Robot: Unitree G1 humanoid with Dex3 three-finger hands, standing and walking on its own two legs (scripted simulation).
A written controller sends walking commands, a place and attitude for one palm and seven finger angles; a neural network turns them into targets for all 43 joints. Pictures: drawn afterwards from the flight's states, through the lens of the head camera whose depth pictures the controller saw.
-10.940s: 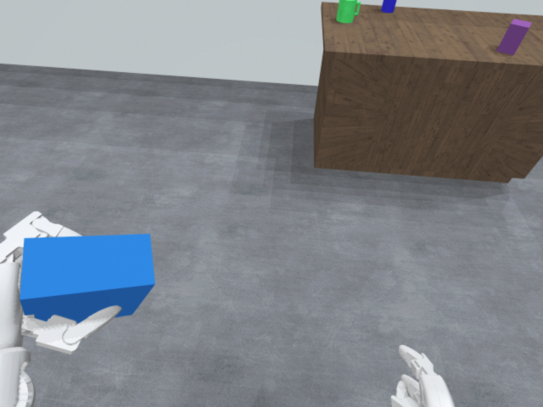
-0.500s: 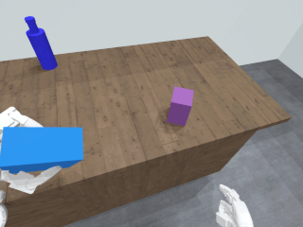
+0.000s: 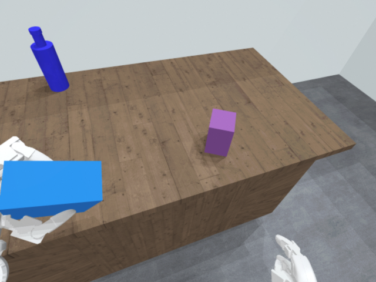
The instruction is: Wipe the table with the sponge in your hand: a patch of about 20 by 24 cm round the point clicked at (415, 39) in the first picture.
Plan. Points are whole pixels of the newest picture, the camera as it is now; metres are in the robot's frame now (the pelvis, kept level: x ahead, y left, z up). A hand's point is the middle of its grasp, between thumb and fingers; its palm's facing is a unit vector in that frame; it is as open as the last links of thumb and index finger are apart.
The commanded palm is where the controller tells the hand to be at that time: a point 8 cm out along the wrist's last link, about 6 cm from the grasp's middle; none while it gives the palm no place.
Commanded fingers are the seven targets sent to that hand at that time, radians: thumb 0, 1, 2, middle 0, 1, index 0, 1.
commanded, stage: shuffle to correct the standing spot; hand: left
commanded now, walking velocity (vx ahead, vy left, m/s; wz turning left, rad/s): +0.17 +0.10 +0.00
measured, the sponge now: (65, 191) +0.22 +0.21 +0.15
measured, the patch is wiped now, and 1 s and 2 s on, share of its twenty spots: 0.00 0.00 0.00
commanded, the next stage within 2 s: come to a stop and stand still in 1.92 s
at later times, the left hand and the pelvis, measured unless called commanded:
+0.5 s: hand (39, 194) +0.21 +0.24 +0.16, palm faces +0.38 -0.84 -0.40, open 10.0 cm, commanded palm +0.16 +0.27 +0.19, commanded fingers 0.00 0.10 1.30 -1.20 -1.60 -1.20 -1.60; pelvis +0.00 -0.01 +0.00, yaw +0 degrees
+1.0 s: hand (48, 188) +0.22 +0.23 +0.16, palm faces +0.37 -0.83 -0.41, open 10.0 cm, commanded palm +0.16 +0.27 +0.19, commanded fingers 0.00 0.10 1.30 -1.20 -1.60 -1.20 -1.60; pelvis +0.00 -0.01 +0.00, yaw +0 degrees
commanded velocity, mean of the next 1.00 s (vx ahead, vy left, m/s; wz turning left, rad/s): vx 0.16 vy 0.11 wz -0.03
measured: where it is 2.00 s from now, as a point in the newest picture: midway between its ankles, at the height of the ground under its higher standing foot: outside the picture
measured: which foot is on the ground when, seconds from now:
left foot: down 0.00-1.00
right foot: down 0.00-1.00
